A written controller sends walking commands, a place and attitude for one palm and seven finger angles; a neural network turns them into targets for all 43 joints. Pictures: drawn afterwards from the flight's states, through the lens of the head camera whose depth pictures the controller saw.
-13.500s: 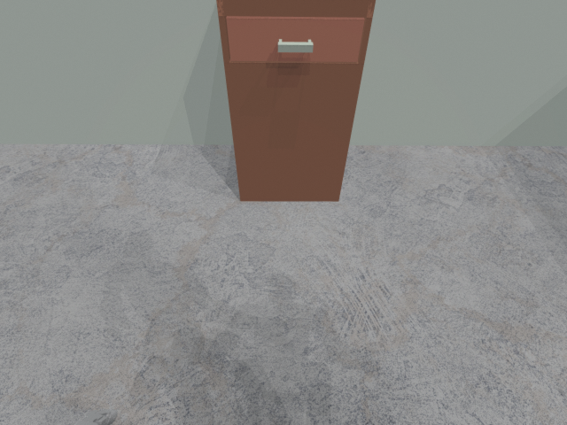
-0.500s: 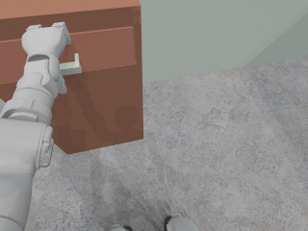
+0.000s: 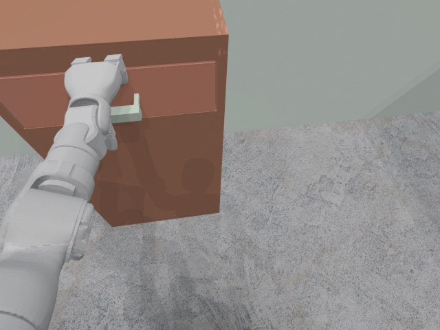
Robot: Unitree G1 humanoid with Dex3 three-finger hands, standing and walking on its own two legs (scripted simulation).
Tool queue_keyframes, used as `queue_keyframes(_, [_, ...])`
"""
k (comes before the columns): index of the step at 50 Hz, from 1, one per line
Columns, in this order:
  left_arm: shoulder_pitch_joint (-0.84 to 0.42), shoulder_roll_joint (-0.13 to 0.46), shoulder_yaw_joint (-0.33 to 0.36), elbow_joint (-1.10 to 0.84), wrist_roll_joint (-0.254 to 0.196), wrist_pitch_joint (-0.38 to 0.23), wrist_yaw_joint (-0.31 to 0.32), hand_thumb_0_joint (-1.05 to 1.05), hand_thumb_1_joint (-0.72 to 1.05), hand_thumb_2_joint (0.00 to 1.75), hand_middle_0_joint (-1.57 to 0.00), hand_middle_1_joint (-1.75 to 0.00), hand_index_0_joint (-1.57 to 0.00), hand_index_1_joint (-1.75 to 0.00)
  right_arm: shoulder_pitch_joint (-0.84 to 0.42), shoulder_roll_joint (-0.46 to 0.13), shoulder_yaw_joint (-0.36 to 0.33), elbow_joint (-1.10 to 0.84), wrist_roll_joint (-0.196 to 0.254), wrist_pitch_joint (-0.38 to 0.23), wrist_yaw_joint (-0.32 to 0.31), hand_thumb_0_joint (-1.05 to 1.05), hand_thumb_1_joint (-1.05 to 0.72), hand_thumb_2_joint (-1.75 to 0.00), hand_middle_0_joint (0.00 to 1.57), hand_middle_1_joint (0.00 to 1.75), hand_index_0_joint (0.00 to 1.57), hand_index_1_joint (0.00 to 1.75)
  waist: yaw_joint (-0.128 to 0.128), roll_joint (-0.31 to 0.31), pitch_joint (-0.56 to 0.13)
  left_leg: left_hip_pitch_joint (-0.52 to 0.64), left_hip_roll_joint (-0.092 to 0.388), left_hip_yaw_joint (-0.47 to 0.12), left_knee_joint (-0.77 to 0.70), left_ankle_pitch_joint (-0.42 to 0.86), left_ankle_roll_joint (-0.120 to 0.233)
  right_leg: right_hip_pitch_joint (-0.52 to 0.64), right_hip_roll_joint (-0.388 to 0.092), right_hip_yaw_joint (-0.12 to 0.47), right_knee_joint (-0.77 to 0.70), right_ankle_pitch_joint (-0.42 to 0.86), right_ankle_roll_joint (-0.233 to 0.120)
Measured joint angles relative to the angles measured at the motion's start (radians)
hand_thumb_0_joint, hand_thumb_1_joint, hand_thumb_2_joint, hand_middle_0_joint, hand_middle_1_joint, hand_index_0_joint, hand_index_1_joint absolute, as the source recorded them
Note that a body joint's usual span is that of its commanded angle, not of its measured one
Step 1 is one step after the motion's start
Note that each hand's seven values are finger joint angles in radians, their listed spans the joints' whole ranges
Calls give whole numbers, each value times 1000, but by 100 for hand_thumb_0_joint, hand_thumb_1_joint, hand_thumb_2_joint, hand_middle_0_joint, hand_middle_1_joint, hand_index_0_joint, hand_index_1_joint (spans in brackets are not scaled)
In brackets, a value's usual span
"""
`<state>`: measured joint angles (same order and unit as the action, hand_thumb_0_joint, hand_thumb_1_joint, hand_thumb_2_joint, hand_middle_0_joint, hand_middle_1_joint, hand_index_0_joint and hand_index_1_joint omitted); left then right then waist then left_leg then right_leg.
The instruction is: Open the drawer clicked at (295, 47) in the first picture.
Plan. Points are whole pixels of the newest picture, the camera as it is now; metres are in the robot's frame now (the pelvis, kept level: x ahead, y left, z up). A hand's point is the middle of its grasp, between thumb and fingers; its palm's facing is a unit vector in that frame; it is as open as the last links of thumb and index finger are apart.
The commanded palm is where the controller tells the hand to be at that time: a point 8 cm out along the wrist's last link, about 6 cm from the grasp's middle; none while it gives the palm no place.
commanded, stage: move the hooked fingers above the handle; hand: left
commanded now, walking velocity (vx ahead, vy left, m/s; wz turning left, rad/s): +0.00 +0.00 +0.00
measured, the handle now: (113, 107) +0.57 +0.19 +0.03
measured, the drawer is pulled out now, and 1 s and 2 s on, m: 0.00 0.00 0.00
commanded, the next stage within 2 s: lower the fingers behind the handle in 0.46 s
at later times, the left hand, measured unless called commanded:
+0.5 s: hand (108, 103) +0.52 +0.17 +0.09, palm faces -0.02 -0.02 -1.00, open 13.8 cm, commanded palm +0.50 +0.18 +0.14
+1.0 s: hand (111, 115) +0.51 +0.17 +0.06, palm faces -0.02 -0.02 -1.00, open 13.8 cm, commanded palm +0.50 +0.18 +0.11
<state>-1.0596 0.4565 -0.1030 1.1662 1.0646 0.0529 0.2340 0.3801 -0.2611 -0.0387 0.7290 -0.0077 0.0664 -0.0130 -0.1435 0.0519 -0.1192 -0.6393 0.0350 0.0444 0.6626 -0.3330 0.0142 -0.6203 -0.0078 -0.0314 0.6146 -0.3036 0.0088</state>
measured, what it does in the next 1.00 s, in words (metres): stands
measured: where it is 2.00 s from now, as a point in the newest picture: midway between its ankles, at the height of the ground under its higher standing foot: outside the picture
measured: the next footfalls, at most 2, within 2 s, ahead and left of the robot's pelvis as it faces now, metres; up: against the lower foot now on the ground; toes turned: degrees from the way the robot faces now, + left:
none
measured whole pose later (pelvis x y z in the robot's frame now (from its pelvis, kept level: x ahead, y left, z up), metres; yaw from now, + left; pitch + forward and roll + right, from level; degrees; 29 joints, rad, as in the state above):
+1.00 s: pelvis +0.00 -0.01 +0.00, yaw +0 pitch +18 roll -1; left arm -1.01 0.45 -0.07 1.19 1.09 0.03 0.30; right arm 0.36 -0.26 -0.05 0.74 -0.02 0.05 -0.02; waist -0.15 0.05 -0.11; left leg -0.64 0.04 0.05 0.66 -0.33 0.01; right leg -0.64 0.00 -0.03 0.63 -0.31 0.00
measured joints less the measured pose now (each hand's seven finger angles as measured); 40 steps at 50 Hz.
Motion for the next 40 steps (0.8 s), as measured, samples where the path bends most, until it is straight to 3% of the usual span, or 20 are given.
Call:
queue_keyframes(16, [69, -21, 12, -69, -10, -26, -15, 0, -49, 30, -32, -120, -32, -121, -26, -4, -9, -5, -3, 20, 3, 0, -91, -90, 20, 30, 20, 30, 17, 8, 2, 50, 5, -5, -31, -1, -14, 43, 6, -5, -14, -12, -12])
queue_keyframes(21, [74, -13, 36, -64, -1, -11, 2, 0, -49, 30, -32, -120, -32, -120, -34, -5, -8, -6, -2, 21, -2, 0, -91, -90, 20, 30, 20, 30, 13, 8, 3, 58, 7, 0, -39, 2, -16, 45, 9, 0, -15, -11, -15])
queue_keyframes(27, [80, -2, 31, -61, -9, 5, -20, 0, -49, 30, -32, -120, -32, -120, -31, -8, -8, -5, 4, 23, -5, 0, -91, -90, 20, 30, 20, 30, 17, 10, 7, 77, 8, 1, -53, 9, -17, 62, 10, 2, -26, -6, -16])
queue_keyframes(33, [95, 1, 15, -76, -14, -26, -42, 0, -49, 30, -32, -120, -32, -120, -21, -9, -13, -3, 6, 21, -9, 0, -91, -90, 20, 30, 20, 30, 24, 5, 5, 86, 5, -1, -58, 12, -17, 72, 8, 0, -31, -3, -16])
queue_keyframes(40, [104, -18, 2, -63, 3, -53, 0, 0, -49, 30, -31, -120, -32, -120, -23, -9, -17, 2, 2, 10, -5, 0, -91, -90, 20, 30, 20, 30, 24, -3, 5, 62, 3, -3, -36, 9, -15, 50, 4, -2, -10, -6, -14])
